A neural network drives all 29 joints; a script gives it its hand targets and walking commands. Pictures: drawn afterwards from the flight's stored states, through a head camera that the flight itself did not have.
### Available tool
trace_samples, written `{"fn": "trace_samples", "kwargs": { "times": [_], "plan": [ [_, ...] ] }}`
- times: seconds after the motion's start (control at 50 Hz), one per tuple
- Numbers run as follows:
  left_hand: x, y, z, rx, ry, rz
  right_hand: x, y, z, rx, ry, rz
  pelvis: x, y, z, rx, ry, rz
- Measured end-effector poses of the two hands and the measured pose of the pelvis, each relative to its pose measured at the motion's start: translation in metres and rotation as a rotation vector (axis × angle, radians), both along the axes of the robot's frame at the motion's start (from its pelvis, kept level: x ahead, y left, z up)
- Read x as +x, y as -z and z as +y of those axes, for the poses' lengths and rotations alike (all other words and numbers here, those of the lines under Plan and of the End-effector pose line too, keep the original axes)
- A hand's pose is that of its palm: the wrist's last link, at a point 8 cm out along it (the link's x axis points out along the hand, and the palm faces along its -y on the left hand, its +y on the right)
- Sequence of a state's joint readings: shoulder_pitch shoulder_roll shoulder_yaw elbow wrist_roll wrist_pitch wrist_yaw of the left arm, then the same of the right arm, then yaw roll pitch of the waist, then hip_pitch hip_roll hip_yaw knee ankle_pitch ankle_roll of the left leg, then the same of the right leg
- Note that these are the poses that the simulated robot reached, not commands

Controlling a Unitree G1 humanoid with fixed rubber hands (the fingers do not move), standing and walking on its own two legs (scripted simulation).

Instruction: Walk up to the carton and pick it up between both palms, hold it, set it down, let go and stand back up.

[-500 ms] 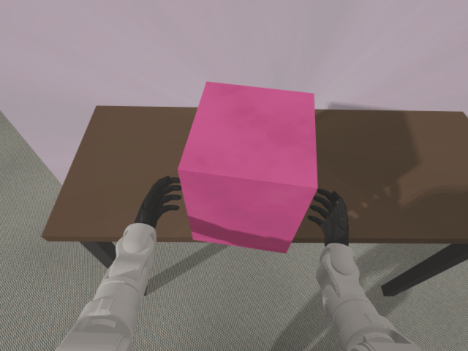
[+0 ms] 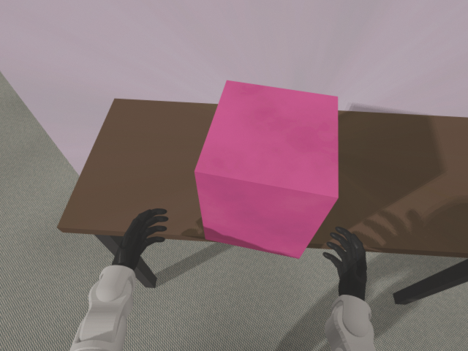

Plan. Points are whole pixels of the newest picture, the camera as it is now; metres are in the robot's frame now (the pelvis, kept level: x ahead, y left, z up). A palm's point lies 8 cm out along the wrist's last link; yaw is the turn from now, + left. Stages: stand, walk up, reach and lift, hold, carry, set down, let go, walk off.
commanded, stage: set down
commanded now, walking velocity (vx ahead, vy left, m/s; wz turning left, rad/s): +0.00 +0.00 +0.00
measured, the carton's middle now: (265, 174) +0.44 -0.01 +0.01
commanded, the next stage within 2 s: let go in 1.94 s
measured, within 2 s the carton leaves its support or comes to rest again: neither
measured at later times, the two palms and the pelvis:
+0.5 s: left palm (115, 284) +0.22 +0.22 +0.00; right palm (384, 328) +0.19 -0.19 -0.01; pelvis +0.01 -0.01 +0.00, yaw +0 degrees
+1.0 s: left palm (120, 297) +0.21 +0.22 -0.03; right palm (384, 324) +0.19 -0.20 -0.02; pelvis +0.02 -0.01 +0.00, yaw +0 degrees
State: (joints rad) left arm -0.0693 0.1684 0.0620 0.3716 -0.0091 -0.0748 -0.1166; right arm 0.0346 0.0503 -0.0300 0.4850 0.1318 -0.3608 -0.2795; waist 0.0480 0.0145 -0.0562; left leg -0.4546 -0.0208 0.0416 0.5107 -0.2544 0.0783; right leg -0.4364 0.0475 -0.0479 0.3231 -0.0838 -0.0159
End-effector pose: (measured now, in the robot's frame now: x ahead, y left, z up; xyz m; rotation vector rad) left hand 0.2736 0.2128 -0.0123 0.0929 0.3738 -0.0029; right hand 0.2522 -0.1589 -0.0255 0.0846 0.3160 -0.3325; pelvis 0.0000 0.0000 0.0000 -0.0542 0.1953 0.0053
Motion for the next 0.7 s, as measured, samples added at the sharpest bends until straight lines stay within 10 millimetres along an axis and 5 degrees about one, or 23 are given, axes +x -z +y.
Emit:
{"fn": "trace_samples", "kwargs": {
  "times": [0.1, 0.48, 0.7],
  "plan": [
    [-0.025, -0.013, 0.008, 0.015, -0.019, -0.039, -0.010, -0.020, -0.008, -0.002, 0.037, -0.086, 0.004, -0.001, 0.001, -0.002, -0.001, -0.014],
    [-0.049, -0.016, 0.004, -0.013, -0.026, -0.027, -0.064, -0.013, -0.033, 0.006, 0.069, 0.033, 0.007, -0.002, -0.009, 0.001, 0.002, -0.050],
    [-0.065, -0.005, 0.005, -0.008, -0.061, 0.032, -0.063, -0.008, -0.035, 0.007, 0.004, 0.068, 0.007, -0.002, -0.016, 0.003, 0.005, -0.053]
  ]
}}
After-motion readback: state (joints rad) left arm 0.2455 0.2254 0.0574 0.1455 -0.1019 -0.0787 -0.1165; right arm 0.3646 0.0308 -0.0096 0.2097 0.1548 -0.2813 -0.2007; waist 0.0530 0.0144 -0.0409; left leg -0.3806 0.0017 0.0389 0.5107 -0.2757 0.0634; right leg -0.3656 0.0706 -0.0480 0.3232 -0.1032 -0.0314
